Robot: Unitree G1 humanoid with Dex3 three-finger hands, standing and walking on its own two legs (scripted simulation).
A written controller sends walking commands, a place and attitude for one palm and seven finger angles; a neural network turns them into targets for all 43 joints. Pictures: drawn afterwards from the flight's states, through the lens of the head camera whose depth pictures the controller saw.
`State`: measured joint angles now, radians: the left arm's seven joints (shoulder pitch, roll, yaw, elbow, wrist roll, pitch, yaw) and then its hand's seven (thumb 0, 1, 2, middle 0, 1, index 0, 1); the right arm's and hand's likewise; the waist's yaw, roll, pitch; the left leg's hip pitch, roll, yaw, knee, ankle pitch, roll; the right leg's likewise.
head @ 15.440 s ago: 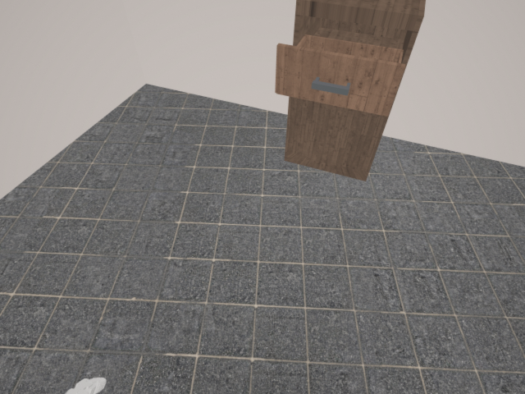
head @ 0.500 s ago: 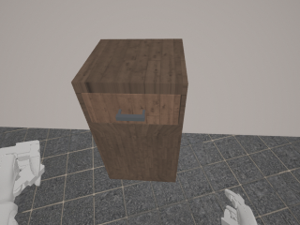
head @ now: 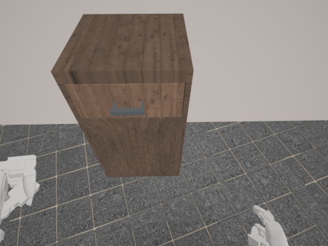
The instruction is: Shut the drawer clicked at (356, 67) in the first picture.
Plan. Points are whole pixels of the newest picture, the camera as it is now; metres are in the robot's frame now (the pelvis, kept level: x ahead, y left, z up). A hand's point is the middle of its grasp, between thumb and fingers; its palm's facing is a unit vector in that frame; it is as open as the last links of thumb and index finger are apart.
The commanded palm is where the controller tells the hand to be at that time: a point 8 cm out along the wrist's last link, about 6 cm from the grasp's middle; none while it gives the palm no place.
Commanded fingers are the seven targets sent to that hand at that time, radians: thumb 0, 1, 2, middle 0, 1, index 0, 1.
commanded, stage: step back with the hand held close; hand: left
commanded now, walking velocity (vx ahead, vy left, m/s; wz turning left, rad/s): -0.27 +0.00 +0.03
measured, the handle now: (128, 107) +0.59 +0.17 -0.08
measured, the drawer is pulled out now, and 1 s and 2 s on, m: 0.00 0.00 0.00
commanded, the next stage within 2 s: stop stepping back and stand still in 1.30 s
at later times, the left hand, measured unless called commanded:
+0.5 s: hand (4, 221) +0.14 +0.25 +0.16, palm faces +0.35 -0.80 -0.49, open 3.3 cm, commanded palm +0.07 +0.29 +0.18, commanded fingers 0.00 0.90 0.90 -1.40 -1.60 -1.40 -1.60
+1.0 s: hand out of the picture +0.10 +0.22 +0.16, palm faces +0.33 -0.81 -0.49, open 3.3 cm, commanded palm +0.03 +0.27 +0.18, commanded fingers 0.00 0.90 0.90 -1.40 -1.60 -1.40 -1.60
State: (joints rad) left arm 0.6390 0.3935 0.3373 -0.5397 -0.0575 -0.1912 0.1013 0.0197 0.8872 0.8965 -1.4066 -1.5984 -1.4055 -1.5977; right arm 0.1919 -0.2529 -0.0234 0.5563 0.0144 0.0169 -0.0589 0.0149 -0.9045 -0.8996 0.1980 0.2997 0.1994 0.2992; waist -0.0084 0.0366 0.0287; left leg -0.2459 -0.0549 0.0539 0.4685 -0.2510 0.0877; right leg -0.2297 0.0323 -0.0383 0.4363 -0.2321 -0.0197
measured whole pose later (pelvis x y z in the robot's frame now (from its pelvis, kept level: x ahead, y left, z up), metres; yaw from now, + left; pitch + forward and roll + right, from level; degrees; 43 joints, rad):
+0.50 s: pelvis -0.06 +0.01 -0.01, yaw +0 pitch +1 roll -2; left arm 0.61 0.39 0.40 -0.61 -0.02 -0.23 0.13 0.02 0.89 0.90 -1.41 -1.60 -1.41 -1.60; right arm 0.19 -0.22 0.00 0.53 0.00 -0.04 -0.07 0.01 -0.90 -0.90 0.20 0.30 0.20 0.30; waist 0.00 0.01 0.04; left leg -0.39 -0.05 0.06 0.60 -0.24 0.11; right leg -0.37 0.03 -0.05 0.56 -0.21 -0.01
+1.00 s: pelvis -0.10 -0.01 -0.01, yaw +1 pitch +4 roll -2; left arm 0.63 0.42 0.42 -0.64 -0.03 -0.30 0.12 0.02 0.89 0.90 -1.41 -1.60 -1.41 -1.60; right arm 0.18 -0.19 -0.01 0.61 -0.03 -0.10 -0.05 0.02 -0.90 -0.90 0.20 0.30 0.20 0.30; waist -0.01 -0.01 0.02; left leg -0.50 -0.02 0.02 0.54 -0.12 0.08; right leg -0.26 0.09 0.07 0.57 -0.36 0.01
